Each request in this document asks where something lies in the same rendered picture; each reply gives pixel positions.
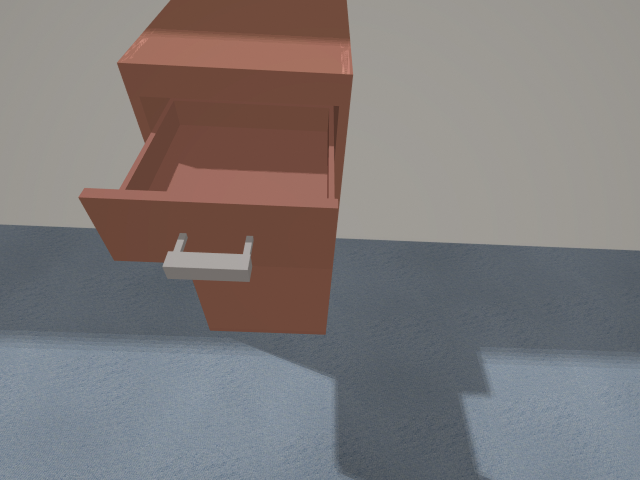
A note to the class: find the cabinet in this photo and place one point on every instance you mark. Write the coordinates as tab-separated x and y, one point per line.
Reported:
269	51

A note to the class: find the handle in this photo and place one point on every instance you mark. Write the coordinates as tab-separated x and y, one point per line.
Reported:
208	266

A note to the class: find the drawer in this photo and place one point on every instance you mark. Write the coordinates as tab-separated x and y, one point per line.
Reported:
223	170

